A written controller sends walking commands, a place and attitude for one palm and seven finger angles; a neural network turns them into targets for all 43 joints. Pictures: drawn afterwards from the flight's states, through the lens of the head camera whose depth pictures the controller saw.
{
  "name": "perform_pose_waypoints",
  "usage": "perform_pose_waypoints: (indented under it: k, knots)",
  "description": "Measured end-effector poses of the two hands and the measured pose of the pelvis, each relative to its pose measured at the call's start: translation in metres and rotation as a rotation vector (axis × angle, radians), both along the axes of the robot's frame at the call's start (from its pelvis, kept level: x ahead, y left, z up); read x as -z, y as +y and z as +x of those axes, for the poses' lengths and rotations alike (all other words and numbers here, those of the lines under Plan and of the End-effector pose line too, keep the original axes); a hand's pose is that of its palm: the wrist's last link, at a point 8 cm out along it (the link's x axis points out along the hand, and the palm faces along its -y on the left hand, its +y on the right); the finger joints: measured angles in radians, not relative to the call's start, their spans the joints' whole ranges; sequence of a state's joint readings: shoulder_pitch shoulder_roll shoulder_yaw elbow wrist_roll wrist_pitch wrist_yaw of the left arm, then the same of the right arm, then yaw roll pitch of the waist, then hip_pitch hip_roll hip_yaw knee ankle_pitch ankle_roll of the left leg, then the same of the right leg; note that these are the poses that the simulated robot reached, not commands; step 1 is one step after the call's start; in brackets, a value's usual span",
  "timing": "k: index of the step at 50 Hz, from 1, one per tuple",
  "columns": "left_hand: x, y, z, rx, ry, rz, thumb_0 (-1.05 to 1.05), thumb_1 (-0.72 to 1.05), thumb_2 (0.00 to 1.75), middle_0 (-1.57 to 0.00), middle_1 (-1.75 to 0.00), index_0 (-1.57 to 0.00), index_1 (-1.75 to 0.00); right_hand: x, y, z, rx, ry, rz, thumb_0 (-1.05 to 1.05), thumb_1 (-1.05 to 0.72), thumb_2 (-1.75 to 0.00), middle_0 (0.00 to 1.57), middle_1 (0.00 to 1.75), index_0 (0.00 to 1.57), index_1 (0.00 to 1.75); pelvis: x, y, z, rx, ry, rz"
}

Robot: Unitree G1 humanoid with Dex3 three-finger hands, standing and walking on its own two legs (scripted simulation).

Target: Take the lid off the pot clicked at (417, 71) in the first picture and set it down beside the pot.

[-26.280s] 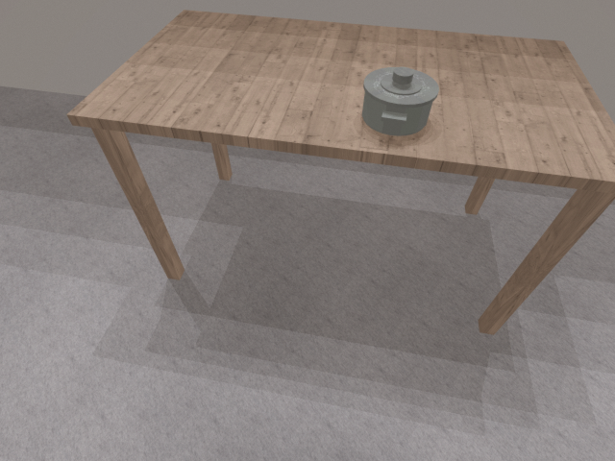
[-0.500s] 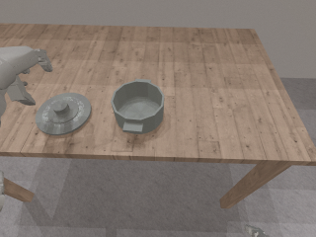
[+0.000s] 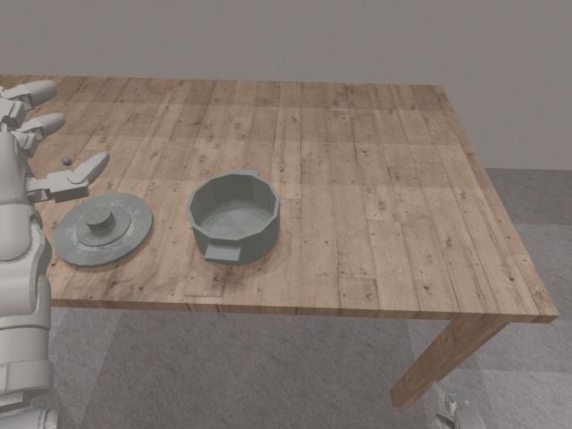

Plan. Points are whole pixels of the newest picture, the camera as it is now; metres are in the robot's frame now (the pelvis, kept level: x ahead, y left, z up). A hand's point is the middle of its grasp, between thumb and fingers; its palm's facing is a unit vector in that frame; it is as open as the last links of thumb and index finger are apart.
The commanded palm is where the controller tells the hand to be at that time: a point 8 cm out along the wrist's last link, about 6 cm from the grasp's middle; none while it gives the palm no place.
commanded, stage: draw the hand back to the body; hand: left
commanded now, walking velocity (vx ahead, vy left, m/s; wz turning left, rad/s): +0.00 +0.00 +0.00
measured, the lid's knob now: (99, 218) +0.44 +0.36 +0.01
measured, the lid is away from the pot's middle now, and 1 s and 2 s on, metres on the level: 0.24 0.24 0.24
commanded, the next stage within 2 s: step back with the hand held close in 1.36 s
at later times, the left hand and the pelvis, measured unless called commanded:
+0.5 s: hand (68, 217) +0.29 +0.25 +0.20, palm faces +0.48 -0.84 -0.26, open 8.1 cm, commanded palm +0.23 +0.28 +0.20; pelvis +0.00 -0.03 +0.00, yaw +1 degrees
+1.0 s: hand (43, 293) +0.21 +0.24 +0.18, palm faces +0.43 -0.85 -0.30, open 7.5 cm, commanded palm +0.14 +0.28 +0.19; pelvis -0.01 -0.01 +0.00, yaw +0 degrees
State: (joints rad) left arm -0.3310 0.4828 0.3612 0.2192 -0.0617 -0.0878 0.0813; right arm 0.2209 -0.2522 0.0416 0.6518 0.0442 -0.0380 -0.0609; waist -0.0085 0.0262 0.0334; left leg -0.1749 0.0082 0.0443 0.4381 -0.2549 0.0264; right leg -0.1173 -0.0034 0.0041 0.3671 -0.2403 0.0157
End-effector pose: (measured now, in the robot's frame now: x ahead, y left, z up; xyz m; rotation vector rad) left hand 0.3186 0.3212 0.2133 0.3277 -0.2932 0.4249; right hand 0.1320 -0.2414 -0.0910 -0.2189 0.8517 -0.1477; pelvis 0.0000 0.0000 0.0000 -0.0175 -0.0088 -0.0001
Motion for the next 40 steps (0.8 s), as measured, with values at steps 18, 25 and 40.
perform_pose_waypoints:
  k: [18,25,40]
  knots:
    - [0.008,-0.026,-0.056,-0.054,0.025,0.006,0.01,0.53,0.81,-0.27,-0.51,-0.27,-0.51,-0.002,-0.025,0.039,-0.03,-0.083,0.023,0.01,-0.91,-0.9,0.2,0.3,0.2,0.3,0.0,-0.028,0.004,-0.014,-0.031,0.011]
    - [0.009,-0.034,-0.077,-0.049,0.016,0.007,0.01,0.69,0.85,-0.25,-0.41,-0.24,-0.42,-0.008,-0.016,0.05,-0.057,-0.134,0.045,0.01,-0.91,-0.9,0.2,0.3,0.2,0.3,0.0,-0.032,0.002,-0.013,-0.045,0.011]
    - [0.02,-0.037,-0.124,-0.032,0.029,0.015,0.02,0.87,0.89,-0.21,-0.31,-0.21,-0.31,-0.014,-0.005,0.043,-0.075,-0.153,0.029,0.01,-0.9,-0.9,0.2,0.3,0.2,0.3,-0.001,-0.024,-0.006,-0.01,-0.071,0.008]
